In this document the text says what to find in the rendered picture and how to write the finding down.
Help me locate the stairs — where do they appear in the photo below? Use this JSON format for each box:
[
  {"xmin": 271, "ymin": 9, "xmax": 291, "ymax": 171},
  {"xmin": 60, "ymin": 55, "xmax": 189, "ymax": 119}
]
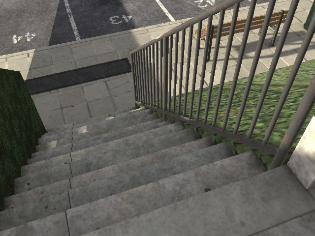
[{"xmin": 0, "ymin": 106, "xmax": 266, "ymax": 236}]

